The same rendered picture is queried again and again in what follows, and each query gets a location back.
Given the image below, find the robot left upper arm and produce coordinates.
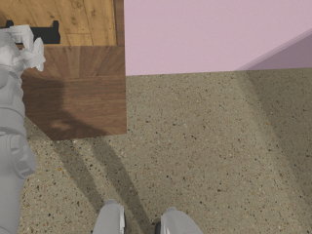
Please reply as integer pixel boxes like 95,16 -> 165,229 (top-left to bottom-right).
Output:
0,134 -> 37,234

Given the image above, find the drawer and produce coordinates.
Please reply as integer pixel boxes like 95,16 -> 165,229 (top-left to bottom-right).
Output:
0,0 -> 117,47

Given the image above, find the robot left forearm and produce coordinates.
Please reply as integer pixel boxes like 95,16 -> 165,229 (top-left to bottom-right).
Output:
0,64 -> 27,140

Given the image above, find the robot right thigh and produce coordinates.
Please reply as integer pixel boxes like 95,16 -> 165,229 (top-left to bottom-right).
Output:
160,211 -> 204,234

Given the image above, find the robot left hand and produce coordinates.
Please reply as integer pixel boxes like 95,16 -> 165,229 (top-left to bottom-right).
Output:
0,24 -> 46,77

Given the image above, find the handle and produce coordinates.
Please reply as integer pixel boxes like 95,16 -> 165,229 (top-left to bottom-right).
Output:
0,19 -> 60,45

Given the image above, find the right robot shin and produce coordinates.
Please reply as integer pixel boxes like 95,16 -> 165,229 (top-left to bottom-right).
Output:
160,207 -> 176,234

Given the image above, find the cabinet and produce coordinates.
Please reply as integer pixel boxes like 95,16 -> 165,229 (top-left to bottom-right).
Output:
18,0 -> 127,141

